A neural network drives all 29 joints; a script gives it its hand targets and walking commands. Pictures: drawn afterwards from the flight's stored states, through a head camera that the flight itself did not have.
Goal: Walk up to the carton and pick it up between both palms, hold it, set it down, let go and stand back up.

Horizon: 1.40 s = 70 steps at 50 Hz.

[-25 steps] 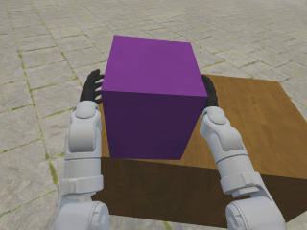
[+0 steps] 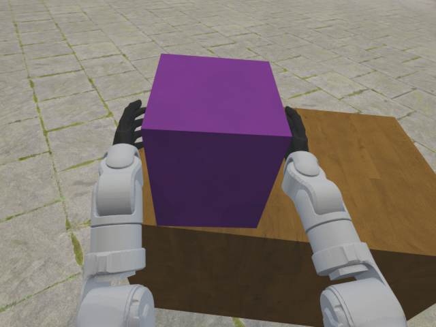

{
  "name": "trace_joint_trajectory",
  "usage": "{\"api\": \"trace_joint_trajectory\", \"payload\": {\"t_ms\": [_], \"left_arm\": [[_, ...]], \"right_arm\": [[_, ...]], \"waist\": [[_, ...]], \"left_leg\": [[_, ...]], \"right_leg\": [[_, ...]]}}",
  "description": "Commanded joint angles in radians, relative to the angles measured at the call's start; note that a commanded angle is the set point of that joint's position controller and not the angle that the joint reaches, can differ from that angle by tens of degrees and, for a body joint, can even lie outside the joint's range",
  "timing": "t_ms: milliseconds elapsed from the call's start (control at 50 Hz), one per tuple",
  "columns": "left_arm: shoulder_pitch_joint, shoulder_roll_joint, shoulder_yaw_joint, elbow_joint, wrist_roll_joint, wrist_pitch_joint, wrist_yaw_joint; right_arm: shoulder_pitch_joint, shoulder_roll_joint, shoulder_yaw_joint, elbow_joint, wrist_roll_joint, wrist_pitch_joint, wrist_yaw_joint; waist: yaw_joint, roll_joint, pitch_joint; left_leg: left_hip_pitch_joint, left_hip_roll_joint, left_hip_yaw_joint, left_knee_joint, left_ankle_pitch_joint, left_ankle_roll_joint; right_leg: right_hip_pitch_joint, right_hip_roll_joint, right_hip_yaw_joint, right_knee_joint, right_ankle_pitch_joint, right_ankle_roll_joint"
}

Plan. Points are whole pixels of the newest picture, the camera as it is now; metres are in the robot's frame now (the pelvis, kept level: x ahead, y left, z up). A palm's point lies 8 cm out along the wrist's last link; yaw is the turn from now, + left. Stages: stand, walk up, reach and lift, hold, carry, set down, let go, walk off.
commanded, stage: hold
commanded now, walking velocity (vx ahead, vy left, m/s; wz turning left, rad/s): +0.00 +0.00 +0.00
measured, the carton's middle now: (211, 145) +0.40 +0.01 +0.15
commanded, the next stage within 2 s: none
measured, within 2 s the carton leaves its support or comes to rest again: neither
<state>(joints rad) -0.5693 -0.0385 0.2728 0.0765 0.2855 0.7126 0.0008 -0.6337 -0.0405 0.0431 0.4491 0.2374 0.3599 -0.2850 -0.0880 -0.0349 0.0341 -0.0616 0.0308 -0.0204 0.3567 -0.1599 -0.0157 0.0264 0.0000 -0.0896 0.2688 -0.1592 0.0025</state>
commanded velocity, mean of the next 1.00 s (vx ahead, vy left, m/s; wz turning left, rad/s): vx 0.00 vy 0.00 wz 0.00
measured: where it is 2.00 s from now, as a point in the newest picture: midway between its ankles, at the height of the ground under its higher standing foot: outside the picture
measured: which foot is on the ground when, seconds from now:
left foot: down 0.00-1.00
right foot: down 0.00-1.00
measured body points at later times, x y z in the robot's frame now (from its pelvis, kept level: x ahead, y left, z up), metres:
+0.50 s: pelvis +0.00 +0.01 +0.00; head -0.04 +0.03 +0.45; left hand +0.37 +0.15 +0.19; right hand +0.37 -0.14 +0.18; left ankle +0.03 +0.13 -0.75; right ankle +0.00 -0.11 -0.75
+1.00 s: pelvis +0.00 +0.00 +0.00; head -0.03 +0.02 +0.45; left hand +0.38 +0.15 +0.19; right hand +0.38 -0.14 +0.18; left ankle +0.03 +0.13 -0.75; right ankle +0.00 -0.11 -0.75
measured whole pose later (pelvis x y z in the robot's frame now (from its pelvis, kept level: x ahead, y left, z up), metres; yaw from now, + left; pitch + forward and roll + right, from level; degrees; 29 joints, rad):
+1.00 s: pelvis +0.00 +0.00 +0.00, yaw +0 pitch -7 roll -1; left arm -0.55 -0.05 0.27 0.05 0.30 0.72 0.00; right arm -0.63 -0.04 0.05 0.45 0.25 0.35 -0.28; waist -0.08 -0.03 0.03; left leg -0.05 0.03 -0.01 0.34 -0.16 -0.02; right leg 0.03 0.00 -0.08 0.27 -0.17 0.00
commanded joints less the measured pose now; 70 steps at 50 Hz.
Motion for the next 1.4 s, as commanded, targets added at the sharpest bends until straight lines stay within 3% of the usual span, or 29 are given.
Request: {"api": "trace_joint_trajectory", "payload": {"t_ms": [0, 140, 320, 420, 440, 500, 580, 720, 820, 900, 1120, 1220, 1340, 1380], "left_arm": [[-0.705, -0.585, -0.564, -0.13, -0.169, -0.067, -0.149], [-0.721, -0.605, -0.574, -0.119, -0.16, -0.052, -0.141], [-0.724, -0.615, -0.564, -0.095, -0.155, -0.05, -0.135], [-0.721, -0.614, -0.559, -0.092, -0.153, -0.054, -0.134], [-0.712, -0.608, -0.548, -0.071, -0.141, -0.055, -0.127], [-0.726, -0.612, -0.544, -0.059, -0.137, -0.056, -0.117], [-0.725, -0.613, -0.562, -0.093, -0.164, -0.069, -0.111], [-0.727, -0.587, -0.549, -0.107, -0.162, -0.076, -0.125], [-0.672, -0.581, -0.565, -0.146, -0.169, -0.078, -0.136], [-0.666, -0.555, -0.545, -0.151, -0.151, -0.067, -0.144], [-0.67, -0.575, -0.588, -0.199, -0.165, -0.057, -0.135], [-0.699, -0.578, -0.561, -0.13, -0.151, -0.045, -0.134], [-0.723, -0.606, -0.568, -0.102, -0.166, -0.065, -0.12], [-0.731, -0.621, -0.594, -0.142, -0.182, -0.072, -0.112]], "right_arm": [[-0.858, 0.643, 0.4, -0.401, 0.084, -0.077, 0.1], [-0.865, 0.62, 0.35, -0.363, 0.065, -0.075, 0.123], [-0.886, 0.606, 0.324, -0.336, 0.05, -0.092, 0.14], [-0.896, 0.611, 0.334, -0.342, 0.053, -0.101, 0.14], [-0.905, 0.583, 0.325, -0.311, 0.048, -0.103, 0.147], [-0.913, 0.581, 0.309, -0.283, 0.039, -0.114, 0.16], [-0.91, 0.606, 0.341, -0.327, 0.057, -0.122, 0.155], [-0.889, 0.637, 0.361, -0.322, 0.056, -0.111, 0.133], [-0.855, 0.641, 0.404, -0.405, 0.081, -0.104, 0.105], [-0.82, 0.627, 0.404, -0.371, 0.087, -0.086, 0.101], [-0.829, 0.614, 0.396, -0.422, 0.086, -0.085, 0.109], [-0.838, 0.595, 0.336, -0.32, 0.044, -0.081, 0.133], [-0.906, 0.606, 0.331, -0.351, 0.036, -0.11, 0.143], [-0.897, 0.608, 0.346, -0.369, 0.051, -0.117, 0.145]], "waist": [[-0.003, 0.052, -0.475], [-0.01, 0.091, -0.439], [-0.014, 0.09, -0.461], [-0.008, 0.083, -0.475], [0.006, 0.117, -0.444], [0.014, 0.098, -0.44], [0.016, 0.091, -0.505], [0.01, 0.047, -0.497], [0.004, 0.054, -0.544], [0.006, 0.058, -0.472], [0.005, 0.073, -0.479], [0.0, 0.081, -0.406], [0.004, 0.08, -0.501], [-0.003, 0.089, -0.549]], "left_leg": [[0.18, -0.079, 0.015, 0.009, 0.287, -0.013], [0.189, -0.061, 0.018, -0.003, 0.254, -0.026], [0.206, -0.054, 0.021, -0.004, 0.249, -0.026], [0.209, -0.057, 0.021, 0.002, 0.27, -0.022], [0.222, -0.055, 0.024, -0.007, 0.255, -0.027], [0.228, -0.049, 0.025, -0.013, 0.228, -0.023], [0.242, -0.054, 0.025, 0.009, 0.307, -0.018], [0.2, -0.067, 0.031, -0.005, 0.272, 0.002], [0.216, -0.079, 0.023, 0.024, 0.368, -0.003], [0.199, -0.076, 0.025, 0.005, 0.323, -0.001], [0.224, -0.072, 0.022, 0.016, 0.337, -0.016], [0.199, -0.056, 0.028, -0.028, 0.2, -0.01], [0.229, -0.055, 0.022, -0.003, 0.252, -0.015], [0.26, -0.055, 0.019, 0.017, 0.309, -0.024]], "right_leg": [[0.057, 0.055, 0.015, -0.003, 0.27, 0.061], [-0.002, 0.061, 0.005, -0.019, 0.139, 0.039], [-0.011, 0.064, -0.002, -0.021, 0.113, 0.034], [0.002, 0.065, 0.0, -0.018, 0.14, 0.036], [-0.062, 0.065, -0.009, -0.024, 0.087, 0.028], [-0.091, 0.069, -0.014, -0.035, 0.032, 0.023], [-0.05, 0.066, -0.003, -0.025, 0.141, 0.032], [-0.003, 0.055, 0.01, -0.018, 0.194, 0.055], [0.071, 0.053, 0.022, 0.005, 0.374, 0.074], [0.045, 0.05, 0.017, -0.002, 0.32, 0.074], [0.005, 0.066, 0.002, -0.009, 0.266, 0.056], [-0.051, 0.063, -0.006, -0.034, 0.066, 0.042], [-0.057, 0.065, -0.005, -0.025, 0.099, 0.036], [-0.05, 0.075, -0.006, -0.021, 0.145, 0.029]]}}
